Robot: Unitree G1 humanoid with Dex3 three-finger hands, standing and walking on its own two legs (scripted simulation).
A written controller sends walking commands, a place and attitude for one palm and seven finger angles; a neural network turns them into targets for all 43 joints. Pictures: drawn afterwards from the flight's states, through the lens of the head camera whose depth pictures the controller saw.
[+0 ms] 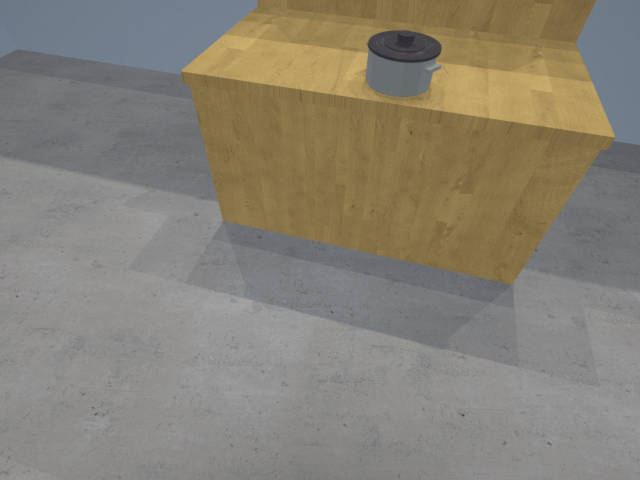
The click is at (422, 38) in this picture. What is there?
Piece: lid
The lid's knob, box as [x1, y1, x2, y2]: [397, 30, 414, 42]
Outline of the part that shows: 398,32 397,39 399,41 410,42 413,40 413,32 407,30 402,30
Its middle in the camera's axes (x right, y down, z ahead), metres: +0.24 -0.57 +1.10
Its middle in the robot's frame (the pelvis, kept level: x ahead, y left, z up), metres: +1.23 -0.17 +0.05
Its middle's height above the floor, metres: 0.83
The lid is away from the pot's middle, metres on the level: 0.00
